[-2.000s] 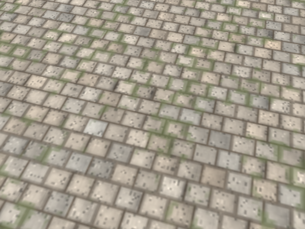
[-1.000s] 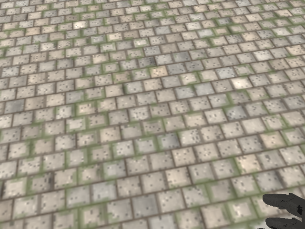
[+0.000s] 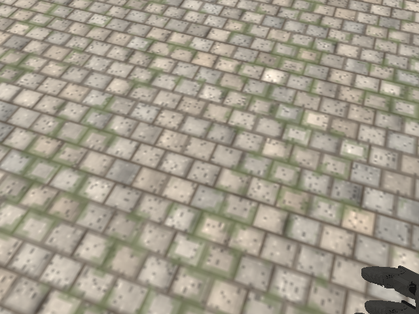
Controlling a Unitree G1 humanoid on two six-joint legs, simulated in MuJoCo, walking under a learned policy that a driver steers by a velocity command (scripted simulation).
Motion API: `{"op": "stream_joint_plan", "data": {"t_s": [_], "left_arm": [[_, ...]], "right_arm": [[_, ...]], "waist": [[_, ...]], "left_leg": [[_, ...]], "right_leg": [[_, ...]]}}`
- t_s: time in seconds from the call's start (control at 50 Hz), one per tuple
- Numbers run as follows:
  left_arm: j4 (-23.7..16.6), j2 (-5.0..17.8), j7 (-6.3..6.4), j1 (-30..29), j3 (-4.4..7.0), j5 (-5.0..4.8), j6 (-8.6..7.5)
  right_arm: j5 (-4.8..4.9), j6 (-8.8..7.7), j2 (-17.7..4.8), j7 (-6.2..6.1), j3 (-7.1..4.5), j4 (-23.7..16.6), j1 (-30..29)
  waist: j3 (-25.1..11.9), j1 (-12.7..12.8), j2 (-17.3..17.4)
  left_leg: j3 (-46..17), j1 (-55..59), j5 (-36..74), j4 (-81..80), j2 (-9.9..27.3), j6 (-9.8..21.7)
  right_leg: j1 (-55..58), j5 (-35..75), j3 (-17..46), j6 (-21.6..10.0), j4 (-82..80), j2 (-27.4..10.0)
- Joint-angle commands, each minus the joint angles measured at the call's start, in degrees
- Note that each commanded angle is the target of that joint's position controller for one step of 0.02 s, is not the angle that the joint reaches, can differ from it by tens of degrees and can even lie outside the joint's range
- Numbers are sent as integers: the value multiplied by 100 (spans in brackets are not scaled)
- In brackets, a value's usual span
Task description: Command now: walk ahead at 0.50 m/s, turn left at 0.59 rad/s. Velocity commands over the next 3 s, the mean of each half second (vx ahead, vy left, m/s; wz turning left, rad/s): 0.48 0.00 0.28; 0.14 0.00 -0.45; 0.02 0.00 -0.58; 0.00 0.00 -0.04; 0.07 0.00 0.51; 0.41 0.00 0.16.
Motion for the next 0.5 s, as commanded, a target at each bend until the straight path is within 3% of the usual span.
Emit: {"op": "stream_joint_plan", "data": {"t_s": [0.02,0.04,0.06,0.08,0.1,0.12,0.16,0.2,0.28,0.32,0.38,0.44,0.46,0.48,0.5], "left_arm": [[-900,183,-46,320,-101,235,-250],[-953,799,-119,-444,23,25,-417],[-1144,888,-147,-863,47,-133,-501],[-1103,781,-104,-884,14,-52,-538],[-1052,779,-68,-830,39,82,-526],[-1017,790,-72,-704,58,129,-461],[-990,655,-68,-616,39,185,-346],[-1077,511,-49,-882,-3,217,-278],[-1132,187,-155,-1591,-157,148,-325],[-1215,197,-217,-1951,-176,63,-358],[-1368,350,-296,-2278,-146,2,-375],[-1414,401,-396,-2138,-115,56,-385],[-1337,487,-407,-1806,-65,88,-390],[-1163,633,-399,-1176,29,122,-403],[-1069,917,-366,-593,131,145,-401]], "right_arm": [[24,2,-1924,-166,-616,1,1933],[-2,-74,-1366,-138,-488,-51,2090],[-42,-146,-1164,-131,-413,27,1875],[-29,-182,-1061,-137,-380,23,1539],[-64,-193,-949,-148,-344,-26,1215],[-136,-203,-845,-168,-298,-84,1032],[-121,-239,-845,-210,-299,-9,971],[-97,-247,-936,-283,-321,121,1101],[-90,-251,-860,-357,-256,427,1382],[-84,-282,-963,-343,-261,604,1639],[-88,-277,-1018,-319,-270,842,1870],[-118,-189,-1035,-365,-282,998,1823],[-135,-161,-1076,-395,-286,987,1712],[-148,-125,-1078,-426,-272,942,1538],[-204,-116,-993,-470,-222,843,1536]], "waist": [[-2275,-630,1433],[-2374,-1157,635],[-1470,-1082,466],[-1000,-805,-49],[-747,-574,-103],[-673,-385,34],[-610,-273,108],[-447,-317,94],[-316,-703,283],[-196,-898,300],[21,-1008,275],[5,-841,283],[-245,-663,354],[-688,-304,302],[-1222,-38,64]], "left_leg": [[-4599,5372,-1310,-1030,1880,1800],[-4819,5295,-1786,-1599,1910,1652],[-3971,4582,-1357,-1714,1721,1404],[-3325,3718,-678,-1732,1449,1233],[-2867,3033,6,-1785,1236,1127],[-2617,2584,433,-1915,1088,1097],[-2352,2056,1021,-2070,991,1178],[-2017,1672,1210,-2134,824,1143],[-1251,1541,821,-2171,520,708],[-1315,1676,362,-2270,709,673],[-1439,2543,491,-2124,1118,663],[-1259,3195,1917,-1572,1273,445],[-1121,3252,2995,-1155,1186,325],[-877,3179,3947,-349,942,150],[-612,2666,3548,774,618,-123]], "right_leg": [[-4297,-700,1075,-112,4660,589],[-4846,-464,1977,-181,5002,376],[-5136,144,1886,-267,4730,166],[-4860,603,1863,-262,4251,-65],[-4488,864,1860,-195,3799,-204],[-4129,1043,1901,-142,3632,-297],[-3868,1184,1789,52,3298,-276],[-3875,1619,1699,219,2738,-192],[-3438,3488,1500,206,934,-61],[-3319,3937,1471,94,536,-1],[-3857,3507,1549,-186,188,0],[-3854,2722,1494,-494,-67,158],[-3359,2571,1366,-589,-81,358],[-2482,2855,1173,-715,-237,606],[-1338,4133,1509,-920,-210,330]]}}
Next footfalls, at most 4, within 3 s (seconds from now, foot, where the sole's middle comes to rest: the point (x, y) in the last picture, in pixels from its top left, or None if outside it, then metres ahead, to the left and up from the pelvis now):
0.50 right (262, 301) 0.48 -0.09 -0.75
1.00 left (195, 277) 0.54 0.12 -0.75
1.42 right None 0.42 -0.13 -0.75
1.82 left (208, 275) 0.55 0.08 -0.75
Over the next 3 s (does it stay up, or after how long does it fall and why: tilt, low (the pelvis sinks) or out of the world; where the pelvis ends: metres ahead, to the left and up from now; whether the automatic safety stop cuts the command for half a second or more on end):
stays up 0.70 -0.03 0.01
